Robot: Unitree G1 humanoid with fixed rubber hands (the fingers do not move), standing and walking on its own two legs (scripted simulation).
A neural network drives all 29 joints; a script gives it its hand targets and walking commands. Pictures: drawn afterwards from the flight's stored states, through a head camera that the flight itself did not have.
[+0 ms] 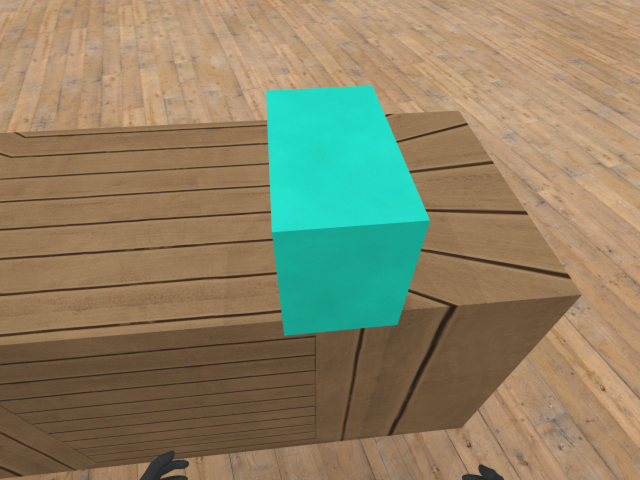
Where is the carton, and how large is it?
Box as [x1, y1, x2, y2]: [266, 86, 429, 335]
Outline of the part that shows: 372,86 266,90 272,237 284,335 397,324 429,219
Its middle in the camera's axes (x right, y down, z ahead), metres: +0.02 -0.06 +0.61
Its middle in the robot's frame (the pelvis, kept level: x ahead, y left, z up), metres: +0.51 +0.00 +0.06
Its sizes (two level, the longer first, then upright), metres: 0.317 0.175 0.228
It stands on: a pedestal, 0.70 m high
